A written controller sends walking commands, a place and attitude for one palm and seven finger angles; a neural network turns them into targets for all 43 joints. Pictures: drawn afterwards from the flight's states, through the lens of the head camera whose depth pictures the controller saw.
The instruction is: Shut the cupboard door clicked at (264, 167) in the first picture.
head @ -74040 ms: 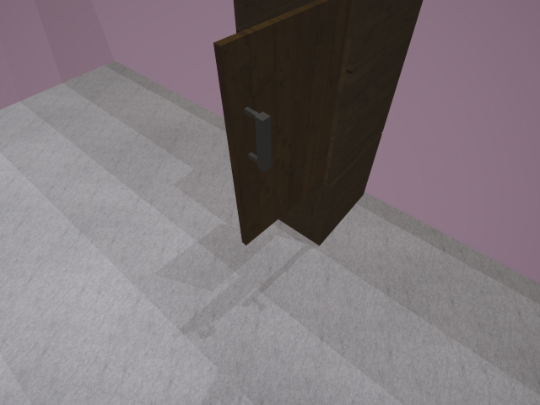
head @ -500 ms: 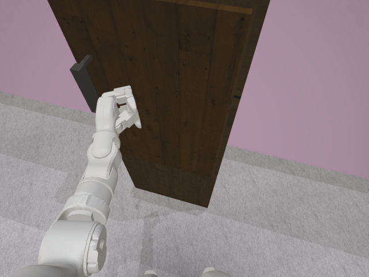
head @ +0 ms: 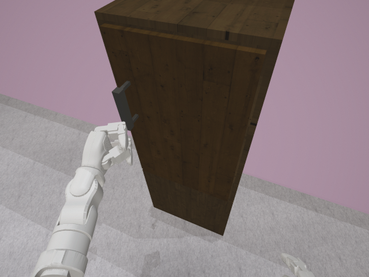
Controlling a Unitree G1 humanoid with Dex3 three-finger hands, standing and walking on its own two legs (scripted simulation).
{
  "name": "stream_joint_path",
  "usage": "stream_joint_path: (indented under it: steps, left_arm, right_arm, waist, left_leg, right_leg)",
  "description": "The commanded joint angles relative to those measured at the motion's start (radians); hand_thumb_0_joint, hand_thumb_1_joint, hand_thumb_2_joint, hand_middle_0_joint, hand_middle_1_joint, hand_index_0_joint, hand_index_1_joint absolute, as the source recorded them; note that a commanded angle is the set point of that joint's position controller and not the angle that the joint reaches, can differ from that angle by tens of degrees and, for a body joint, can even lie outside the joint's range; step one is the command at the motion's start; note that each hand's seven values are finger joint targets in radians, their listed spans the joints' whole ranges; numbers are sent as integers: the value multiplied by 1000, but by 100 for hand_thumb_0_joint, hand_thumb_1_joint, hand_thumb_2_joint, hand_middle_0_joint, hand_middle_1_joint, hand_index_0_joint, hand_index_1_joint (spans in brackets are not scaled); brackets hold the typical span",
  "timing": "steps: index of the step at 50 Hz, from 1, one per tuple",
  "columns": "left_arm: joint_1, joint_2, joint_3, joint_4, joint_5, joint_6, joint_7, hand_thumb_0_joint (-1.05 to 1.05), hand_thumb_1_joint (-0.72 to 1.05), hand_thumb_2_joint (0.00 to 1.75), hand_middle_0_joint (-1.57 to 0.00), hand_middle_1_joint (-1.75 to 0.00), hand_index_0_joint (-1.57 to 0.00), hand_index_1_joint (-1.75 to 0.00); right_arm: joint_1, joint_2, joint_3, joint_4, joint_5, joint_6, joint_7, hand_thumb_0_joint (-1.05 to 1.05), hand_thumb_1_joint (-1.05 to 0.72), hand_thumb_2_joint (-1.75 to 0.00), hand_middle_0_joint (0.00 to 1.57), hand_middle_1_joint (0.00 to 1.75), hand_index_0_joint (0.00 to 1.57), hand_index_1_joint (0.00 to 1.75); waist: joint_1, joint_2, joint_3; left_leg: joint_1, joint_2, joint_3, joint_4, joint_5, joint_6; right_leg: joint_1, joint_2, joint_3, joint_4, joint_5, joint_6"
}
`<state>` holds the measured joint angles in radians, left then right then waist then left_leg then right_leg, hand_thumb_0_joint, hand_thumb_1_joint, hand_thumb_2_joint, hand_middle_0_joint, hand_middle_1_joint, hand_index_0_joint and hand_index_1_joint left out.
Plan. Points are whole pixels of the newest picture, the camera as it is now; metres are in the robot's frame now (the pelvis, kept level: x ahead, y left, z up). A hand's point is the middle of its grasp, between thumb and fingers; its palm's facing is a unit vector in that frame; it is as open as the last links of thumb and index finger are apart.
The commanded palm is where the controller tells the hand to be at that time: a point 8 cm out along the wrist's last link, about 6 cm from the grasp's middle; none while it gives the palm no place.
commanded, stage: draw the hand back to the body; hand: left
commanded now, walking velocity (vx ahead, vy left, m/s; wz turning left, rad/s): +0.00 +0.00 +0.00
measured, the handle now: (127, 106) +0.54 +0.19 +0.07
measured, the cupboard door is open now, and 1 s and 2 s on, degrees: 0 0 0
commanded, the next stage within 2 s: step back with the hand held close in 1.20 s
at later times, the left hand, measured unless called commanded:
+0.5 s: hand (58, 185) +0.25 +0.23 +0.15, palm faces +0.23 -0.94 -0.27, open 3.8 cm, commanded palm +0.20 +0.27 +0.17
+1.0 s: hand out of the picture +0.18 +0.30 +0.18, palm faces +0.49 -0.78 -0.40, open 7.1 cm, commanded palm +0.14 +0.33 +0.20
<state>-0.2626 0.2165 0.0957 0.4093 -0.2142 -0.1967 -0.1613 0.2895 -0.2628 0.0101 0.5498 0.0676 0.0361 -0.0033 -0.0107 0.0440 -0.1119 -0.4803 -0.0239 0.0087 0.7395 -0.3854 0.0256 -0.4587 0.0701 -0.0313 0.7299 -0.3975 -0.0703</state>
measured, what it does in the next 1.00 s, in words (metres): stands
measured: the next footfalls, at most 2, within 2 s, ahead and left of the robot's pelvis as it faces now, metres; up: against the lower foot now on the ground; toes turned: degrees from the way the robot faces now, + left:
none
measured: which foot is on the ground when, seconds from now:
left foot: down 0.00-1.00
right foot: down 0.00-1.00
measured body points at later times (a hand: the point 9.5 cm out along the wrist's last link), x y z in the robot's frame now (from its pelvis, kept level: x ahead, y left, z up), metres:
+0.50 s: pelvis -0.01 +0.02 +0.03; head -0.03 +0.00 +0.48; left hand +0.23 +0.27 +0.16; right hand +0.18 -0.19 -0.06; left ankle -0.01 +0.11 -0.71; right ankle -0.02 -0.07 -0.71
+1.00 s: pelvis +0.00 +0.03 +0.03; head -0.02 +0.00 +0.48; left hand +0.15 +0.34 +0.20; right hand +0.20 -0.19 -0.06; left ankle -0.01 +0.11 -0.71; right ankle -0.02 -0.07 -0.71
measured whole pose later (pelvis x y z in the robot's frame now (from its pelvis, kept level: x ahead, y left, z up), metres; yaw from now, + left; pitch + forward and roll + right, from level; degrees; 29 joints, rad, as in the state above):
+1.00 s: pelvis +0.00 +0.03 +0.03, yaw +1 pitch -2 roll +0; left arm 0.47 0.34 0.34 -0.36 -0.09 -0.06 0.10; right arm 0.19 -0.24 0.02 0.62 0.02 -0.05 -0.07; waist 0.08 0.08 -0.03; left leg -0.14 -0.06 -0.01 0.43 -0.25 0.06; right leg -0.10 0.04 -0.03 0.41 -0.26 -0.03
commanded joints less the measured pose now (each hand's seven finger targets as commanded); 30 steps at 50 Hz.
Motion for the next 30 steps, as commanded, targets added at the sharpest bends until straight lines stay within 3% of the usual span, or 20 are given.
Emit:
stream_joint_path:
  steps: [1, 2, 3, 6, 7, 9, 12, 24, 30]
  left_arm:
    - [-277, 145, 60, -326, -42, -13, -24, 0, 90, 90, -130, -150, -130, -150]
    - [-255, 142, 54, -343, -41, -3, -24, 0, 90, 90, -127, -147, -127, -147]
    - [-235, 183, 90, -350, -41, 3, -16, 0, 90, 90, -124, -144, -124, -144]
    - [-223, 191, 89, -428, -34, 21, -15, 0, 90, 90, -116, -135, -116, -135]
    - [-205, 202, 30, -513, 55, 19, 69, 0, 90, 90, -113, -132, -113, -132]
    - [-88, 162, 19, -525, 69, 49, 131, 0, 90, 90, -108, -126, -108, -126]
    - [16, 192, 56, -570, 93, 71, 180, 0, 90, 90, -100, -117, -100, -117]
    - [262, 233, 121, -841, 131, 86, 241, 0, 90, 90, -67, -81, -67, -81]
    - [467, 272, 224, -889, 124, 85, 248, 0, 90, 90, -50, -63, -50, -63]
  right_arm:
    - [-106, -109, -28, -158, 8, -68, -26, 0, -90, -90, 20, 30, 20, 30]
    - [-120, -107, -24, -161, 6, -74, -30, 0, -90, -90, 20, 30, 20, 30]
    - [-126, -111, -21, -162, 7, -76, -35, 0, -90, -90, 20, 30, 20, 30]
    - [-165, -102, -10, -173, 7, -93, -39, 0, -90, -90, 20, 30, 20, 30]
    - [-198, -66, -13, -168, -3, -78, -54, 0, -90, -90, 20, 30, 20, 30]
    - [-203, -65, -7, -169, -7, -71, -66, 0, -90, -90, 20, 30, 20, 30]
    - [-208, -66, -1, -159, -13, -58, -72, 0, -90, -90, 20, 30, 20, 30]
    - [-246, -63, 9, -135, -35, -88, -77, 0, -90, -90, 20, 30, 20, 30]
    - [-239, -64, -3, -121, -43, -102, -67, 0, -90, -90, 20, 30, 20, 30]
  waist:
    - [-17, -85, -226]
    - [-11, -76, -207]
    - [-3, -82, -189]
    - [4, -21, -166]
    - [16, -22, -132]
    - [11, -15, -81]
    - [17, -44, -84]
    - [35, 54, -8]
    - [56, -8, -4]
  left_leg:
    - [147, 0, -11, -80, 240, 28]
    - [146, -1, -13, -93, 227, 27]
    - [147, -1, -16, -102, 217, 29]
    - [184, 3, -26, -137, 191, 24]
    - [199, 8, -32, -184, 187, 18]
    - [208, 16, -35, -214, 160, 18]
    - [256, 25, -41, -256, 184, 16]
    - [385, 43, -60, -377, 284, 1]
    - [377, 42, -49, -376, 356, -2]
  right_leg:
    - [157, -64, 74, -145, 436, 86]
    - [161, -64, 71, -151, 400, 77]
    - [159, -63, 69, -158, 366, 74]
    - [146, -58, 51, -171, 288, 55]
    - [170, -84, 95, -234, 268, 54]
    - [178, -86, 89, -266, 218, 59]
    - [235, -79, 69, -289, 233, 51]
    - [310, -65, 30, -369, 284, 38]
    - [356, -66, 24, -376, 344, 41]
